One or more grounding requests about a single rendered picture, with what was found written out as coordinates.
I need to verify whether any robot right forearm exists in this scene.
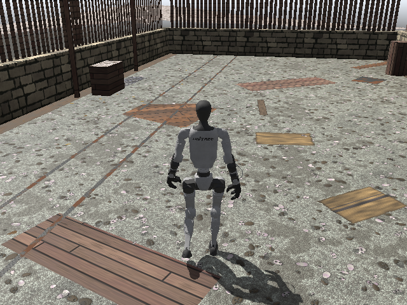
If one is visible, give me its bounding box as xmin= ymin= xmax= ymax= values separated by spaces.
xmin=227 ymin=154 xmax=240 ymax=185

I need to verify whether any right robot foot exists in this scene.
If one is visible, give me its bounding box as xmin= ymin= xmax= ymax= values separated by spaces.
xmin=209 ymin=240 xmax=217 ymax=256

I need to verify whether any robot left forearm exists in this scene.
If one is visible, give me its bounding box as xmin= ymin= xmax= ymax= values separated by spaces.
xmin=168 ymin=153 xmax=179 ymax=178

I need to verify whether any robot left upper arm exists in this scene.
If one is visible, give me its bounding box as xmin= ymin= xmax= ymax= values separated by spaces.
xmin=173 ymin=128 xmax=190 ymax=163

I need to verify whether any left robot shin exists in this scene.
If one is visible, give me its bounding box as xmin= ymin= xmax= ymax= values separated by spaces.
xmin=184 ymin=208 xmax=194 ymax=251

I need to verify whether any robot right upper arm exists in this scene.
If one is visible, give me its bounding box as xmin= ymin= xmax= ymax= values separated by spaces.
xmin=217 ymin=128 xmax=233 ymax=164

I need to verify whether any right robot hand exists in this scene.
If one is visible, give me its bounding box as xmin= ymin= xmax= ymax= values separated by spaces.
xmin=226 ymin=183 xmax=241 ymax=200

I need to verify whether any left robot hand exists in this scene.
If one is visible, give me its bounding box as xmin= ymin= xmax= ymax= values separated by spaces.
xmin=167 ymin=176 xmax=181 ymax=189

